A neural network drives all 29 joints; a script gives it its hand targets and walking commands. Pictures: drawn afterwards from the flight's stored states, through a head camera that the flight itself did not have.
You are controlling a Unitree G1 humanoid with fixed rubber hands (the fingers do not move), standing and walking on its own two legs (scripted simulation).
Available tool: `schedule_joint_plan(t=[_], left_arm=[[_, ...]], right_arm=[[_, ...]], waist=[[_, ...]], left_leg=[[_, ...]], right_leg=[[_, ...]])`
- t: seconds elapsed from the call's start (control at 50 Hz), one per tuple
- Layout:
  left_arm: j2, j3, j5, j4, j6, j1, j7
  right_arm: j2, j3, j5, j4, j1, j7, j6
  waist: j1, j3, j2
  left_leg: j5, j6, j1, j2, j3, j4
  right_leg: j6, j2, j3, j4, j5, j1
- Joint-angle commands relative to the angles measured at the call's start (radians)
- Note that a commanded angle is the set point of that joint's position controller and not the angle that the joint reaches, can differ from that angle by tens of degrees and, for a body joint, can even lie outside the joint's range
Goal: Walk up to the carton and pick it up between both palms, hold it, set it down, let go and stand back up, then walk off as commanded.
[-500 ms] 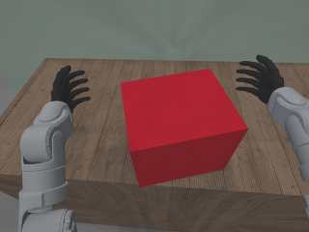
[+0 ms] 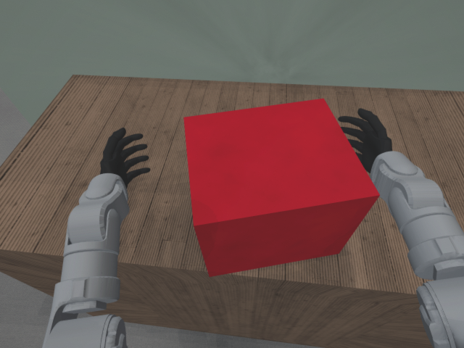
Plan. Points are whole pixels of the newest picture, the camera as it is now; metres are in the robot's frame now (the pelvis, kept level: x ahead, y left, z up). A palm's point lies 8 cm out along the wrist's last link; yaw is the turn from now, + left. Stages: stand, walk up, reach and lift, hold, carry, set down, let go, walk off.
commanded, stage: reach and lift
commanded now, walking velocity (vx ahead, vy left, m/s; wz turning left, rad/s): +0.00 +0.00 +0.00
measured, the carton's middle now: (265, 189) +0.37 +0.01 +0.06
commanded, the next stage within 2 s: none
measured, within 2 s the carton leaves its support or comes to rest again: leaves its support in 1.96 s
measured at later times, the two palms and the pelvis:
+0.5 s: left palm (135, 180) +0.35 +0.23 +0.09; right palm (360, 155) +0.43 -0.14 +0.10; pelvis -0.01 +0.00 +0.00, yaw -1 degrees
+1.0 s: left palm (153, 169) +0.37 +0.21 +0.10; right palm (344, 156) +0.44 -0.12 +0.08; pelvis +0.00 +0.00 +0.00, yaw -1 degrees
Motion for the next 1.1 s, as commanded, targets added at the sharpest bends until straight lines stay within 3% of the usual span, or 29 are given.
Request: schedule_joint_plan(t=[0.0, 0.04, 0.06, 0.12, 0.14, 0.16, 0.18, 0.28, 0.3, 0.32, 0.34, 0.36, 0.42, 0.46, 0.5, 0.52, 0.56, 0.6, 0.62, 0.68, 0.7, 0.74, 0.76, 0.86, 0.88, 0.94, 0.98, 1.04, 1.08], left_arm=[[0.174, 0.024, 0.065, -0.399, -0.162, -0.320, 0.038], [0.158, -0.012, 0.012, -0.393, -0.177, -0.464, 0.061], [0.169, -0.004, 0.005, -0.418, -0.189, -0.437, 0.075], [0.121, -0.074, -0.028, -0.306, -0.210, -0.454, 0.099], [0.105, -0.084, -0.042, -0.253, -0.226, -0.422, 0.105], [0.117, -0.082, -0.048, -0.136, -0.227, -0.471, 0.104], [0.077, -0.079, -0.031, -0.145, -0.230, -0.395, 0.112], [-0.007, -0.064, 0.000, 0.048, -0.226, -0.333, 0.071], [0.053, -0.026, -0.009, 0.081, -0.239, -0.405, 0.063], [0.035, -0.021, 0.022, 0.088, -0.245, -0.366, 0.055], [0.054, -0.011, 0.019, 0.097, -0.246, -0.491, 0.057], [0.060, 0.004, 0.027, 0.104, -0.277, -0.459, 0.059], [0.054, 0.000, 0.052, 0.084, -0.320, -0.525, 0.079], [0.055, 0.010, 0.063, 0.011, -0.348, -0.536, 0.086], [0.066, 0.019, 0.081, 0.140, -0.359, -0.563, 0.068], [0.056, 0.028, 0.114, 0.120, -0.361, -0.569, 0.075], [0.018, 0.007, 0.118, 0.066, -0.384, -0.582, 0.072], [0.000, -0.004, 0.125, 0.022, -0.425, -0.484, 0.068], [0.032, 0.028, 0.131, 0.061, -0.412, -0.591, 0.056], [-0.017, -0.021, 0.129, -0.026, -0.422, -0.488, 0.050], [-0.037, -0.031, 0.135, -0.060, -0.422, -0.540, 0.051], [-0.025, -0.007, 0.135, -0.071, -0.424, -0.479, 0.037], [-0.028, -0.022, 0.125, -0.059, -0.406, -0.477, 0.029], [-0.073, 0.029, 0.163, 0.017, -0.367, -0.425, 0.006], [-0.122, 0.016, 0.168, -0.034, -0.371, -0.362, 0.009], [-0.165, 0.034, 0.184, -0.034, -0.371, -0.323, -0.002], [-0.186, 0.029, 0.213, -0.019, -0.363, -0.392, 0.021], [-0.212, -0.006, 0.210, -0.033, -0.348, -0.383, 0.037], [-0.211, -0.020, 0.243, -0.061, -0.333, -0.421, 0.064]], right_arm=[[-0.218, -0.172, -0.047, -0.330, -0.391, 0.001, -0.188], [-0.249, -0.222, -0.083, -0.335, -0.524, 0.009, -0.206], [-0.219, -0.201, -0.090, -0.372, -0.495, 0.008, -0.209], [-0.183, -0.234, -0.125, -0.328, -0.499, 0.021, -0.211], [-0.149, -0.187, -0.096, -0.351, -0.508, 0.029, -0.213], [-0.148, -0.179, -0.122, -0.268, -0.542, 0.026, -0.194], [-0.137, -0.143, -0.108, -0.216, -0.469, 0.036, -0.190], [-0.131, -0.089, -0.109, -0.005, -0.436, 0.043, -0.167], [-0.121, -0.073, -0.111, -0.024, -0.516, 0.035, -0.169], [-0.100, -0.055, -0.104, -0.001, -0.455, 0.025, -0.169], [-0.093, -0.097, -0.132, -0.034, -0.602, 0.019, -0.181], [-0.083, -0.083, -0.129, -0.057, -0.564, 0.013, -0.195], [-0.062, -0.109, -0.128, 0.003, -0.605, 0.009, -0.222], [-0.059, -0.124, -0.146, 0.014, -0.580, -0.004, -0.244], [-0.022, -0.116, -0.146, 0.082, -0.580, -0.018, -0.232], [-0.034, -0.135, -0.157, 0.120, -0.583, -0.015, -0.234], [-0.004, -0.124, -0.131, 0.127, -0.594, -0.011, -0.244], [0.036, -0.104, -0.120, 0.064, -0.499, -0.017, -0.272], [0.017, -0.117, -0.134, 0.076, -0.599, -0.021, -0.260], [0.039, -0.094, -0.122, -0.011, -0.565, -0.022, -0.300], [0.041, -0.134, -0.153, -0.042, -0.621, -0.026, -0.305], [0.042, -0.080, -0.156, -0.119, -0.586, -0.047, -0.315], [0.040, -0.092, -0.183, -0.121, -0.595, -0.058, -0.311], [0.152, -0.058, -0.240, -0.112, -0.570, -0.081, -0.277], [0.161, -0.030, -0.226, -0.137, -0.524, -0.085, -0.282], [0.216, -0.031, -0.243, -0.126, -0.497, -0.090, -0.283], [0.187, -0.088, -0.237, -0.031, -0.537, -0.081, -0.277], [0.199, -0.072, -0.227, -0.094, -0.530, -0.074, -0.279], [0.168, -0.089, -0.229, -0.062, -0.519, -0.073, -0.293]], waist=[[0.008, -0.658, 0.085], [-0.004, -0.723, 0.109], [0.027, -0.738, 0.077], [0.013, -0.772, 0.067], [0.059, -0.776, 0.034], [0.065, -0.739, -0.003], [0.091, -0.727, 0.010], [0.062, -0.593, -0.068], [0.079, -0.566, -0.105], [0.069, -0.502, -0.128], [0.048, -0.536, -0.144], [0.058, -0.520, -0.164], [0.053, -0.507, -0.104], [0.047, -0.548, -0.055], [0.033, -0.516, -0.018], [0.035, -0.542, 0.043], [0.016, -0.575, 0.070], [0.046, -0.689, 0.108], [0.039, -0.688, 0.091], [0.035, -0.804, 0.140], [0.009, -0.808, 0.148], [0.024, -0.850, 0.053], [0.001, -0.776, 0.017], [0.023, -0.673, -0.150], [0.031, -0.632, -0.154], [0.050, -0.591, -0.196], [0.036, -0.554, -0.132], [0.067, -0.545, -0.109], [0.051, -0.549, -0.025]], left_leg=[[0.443, -0.056, 0.438, -0.001, 0.005, 0.096], [0.453, -0.068, 0.466, 0.011, -0.001, 0.131], [0.444, -0.060, 0.471, 0.009, 0.010, 0.129], [0.285, -0.037, 0.437, 0.024, 0.009, 0.124], [0.259, -0.025, 0.399, 0.019, 0.013, 0.115], [0.170, -0.001, 0.341, 0.025, 0.014, 0.112], [0.205, 0.000, 0.381, 0.027, 0.021, 0.105], [0.185, 0.001, 0.308, 0.023, 0.011, 0.074], [0.132, 0.012, 0.225, 0.014, 0.025, 0.076], [0.141, 0.010, 0.231, 0.012, 0.035, 0.057], [0.098, 0.017, 0.166, 0.017, 0.026, 0.052], [0.097, 0.018, 0.149, 0.003, 0.028, 0.053], [0.094, 0.003, 0.150, 0.004, 0.025, 0.044], [0.151, -0.016, 0.162, -0.001, 0.017, 0.054], [0.093, -0.009, 0.141, -0.008, 0.027, 0.059], [0.117, -0.022, 0.163, -0.003, 0.023, 0.060], [0.142, -0.030, 0.202, 0.003, 0.020, 0.064], [0.227, -0.041, 0.194, -0.012, 0.028, 0.092], [0.188, -0.028, 0.145, -0.020, 0.028, 0.083], [0.304, -0.045, 0.190, -0.021, 0.015, 0.107], [0.291, -0.046, 0.189, -0.015, 0.011, 0.114], [0.345, -0.032, 0.189, -0.019, 0.016, 0.112], [0.317, -0.027, 0.189, -0.021, 0.005, 0.093], [0.211, 0.024, 0.160, -0.019, 0.028, 0.045], [0.255, 0.011, 0.210, -0.012, 0.026, 0.020], [0.261, 0.022, 0.226, -0.008, 0.028, 0.006], [0.231, 0.012, 0.240, 0.004, 0.035, 0.017], [0.262, 0.001, 0.286, 0.009, 0.043, 0.036], [0.308, -0.017, 0.335, 0.011, 0.050, 0.060]], right_leg=[[0.085, 0.000, -0.008, 0.034, 0.467, 0.111], [0.063, 0.020, -0.020, 0.018, 0.290, -0.020], [0.063, 0.021, -0.016, 0.009, 0.271, -0.002], [0.056, 0.015, -0.029, 0.003, 0.135, -0.077], [0.048, 0.022, -0.023, 0.004, 0.097, -0.085], [0.051, 0.008, -0.012, 0.007, 0.049, -0.090], [0.047, 0.005, -0.018, 0.003, 0.074, -0.085], [0.046, -0.001, -0.015, -0.008, 0.096, 0.015], [0.049, -0.013, 0.014, -0.011, 0.050, 0.034], [0.067, -0.017, 0.017, -0.007, 0.121, 0.073], [0.071, -0.015, 0.017, 0.009, 0.108, 0.077], [0.082, -0.025, 0.029, 0.017, 0.165, 0.129], [0.082, -0.024, 0.028, 0.015, 0.188, 0.128], [0.088, -0.026, 0.019, 0.042, 0.331, 0.174], [0.095, -0.043, 0.040, 0.031, 0.320, 0.143], [0.090, -0.037, 0.030, 0.046, 0.350, 0.143], [0.084, -0.038, 0.017, 0.044, 0.340, 0.115], [0.082, -0.047, 0.030, 0.059, 0.465, 0.194], [0.091, -0.051, 0.033, 0.066, 0.472, 0.165], [0.099, -0.055, 0.020, 0.080, 0.608, 0.193], [0.106, -0.049, 0.004, 0.090, 0.617, 0.170], [0.126, -0.053, 0.012, 0.105, 0.746, 0.228], [0.128, -0.048, 0.001, 0.095, 0.739, 0.231], [0.153, -0.052, 0.014, 0.067, 0.612, 0.278], [0.160, -0.050, -0.001, 0.063, 0.687, 0.286], [0.154, -0.039, -0.008, 0.047, 0.626, 0.296], [0.126, -0.021, -0.016, 0.031, 0.435, 0.211], [0.106, -0.014, -0.010, 0.006, 0.403, 0.162], [0.089, -0.004, -0.022, 0.004, 0.388, 0.140]])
